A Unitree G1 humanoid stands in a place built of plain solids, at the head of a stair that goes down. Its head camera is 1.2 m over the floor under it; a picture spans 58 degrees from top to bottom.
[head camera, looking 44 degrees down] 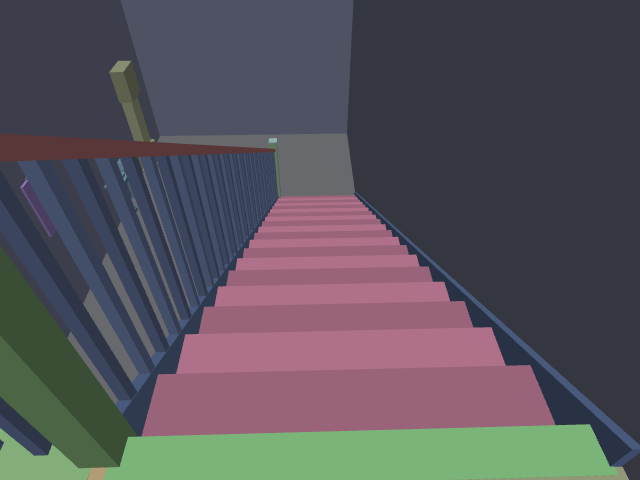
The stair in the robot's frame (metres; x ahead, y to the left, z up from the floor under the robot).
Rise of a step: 0.18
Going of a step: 0.28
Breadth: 1.30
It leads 2 degrees to the left of straight ahead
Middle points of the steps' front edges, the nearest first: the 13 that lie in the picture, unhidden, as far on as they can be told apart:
0.49 -0.11 0.00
0.77 -0.09 -0.17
1.05 -0.08 -0.35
1.33 -0.07 -0.53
1.61 -0.07 -0.71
1.90 -0.06 -0.89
2.18 -0.05 -1.07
2.46 -0.04 -1.25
2.74 -0.04 -1.42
3.02 -0.03 -1.60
3.30 -0.02 -1.78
3.58 -0.01 -1.95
3.86 -0.01 -2.13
